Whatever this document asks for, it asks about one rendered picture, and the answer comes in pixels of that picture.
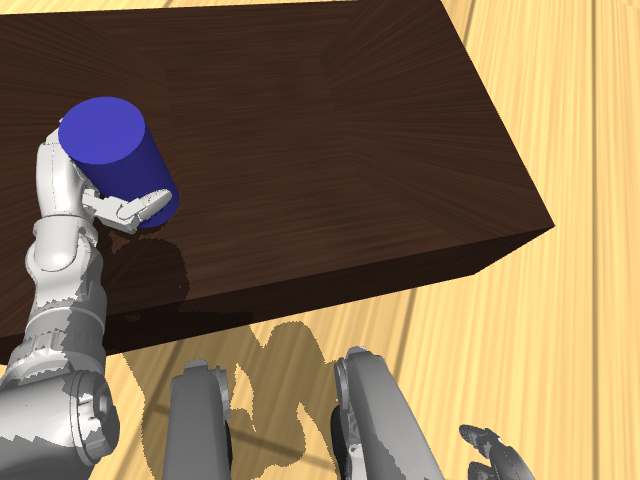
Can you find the left robot arm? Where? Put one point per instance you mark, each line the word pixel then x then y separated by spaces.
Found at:
pixel 57 418

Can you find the right robot foot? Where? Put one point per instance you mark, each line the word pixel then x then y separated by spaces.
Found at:
pixel 338 442

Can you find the can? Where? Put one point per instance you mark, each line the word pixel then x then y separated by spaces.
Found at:
pixel 109 140

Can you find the left robot hand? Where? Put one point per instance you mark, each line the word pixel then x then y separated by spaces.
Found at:
pixel 62 188

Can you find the right robot hand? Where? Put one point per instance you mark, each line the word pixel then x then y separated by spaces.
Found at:
pixel 506 463

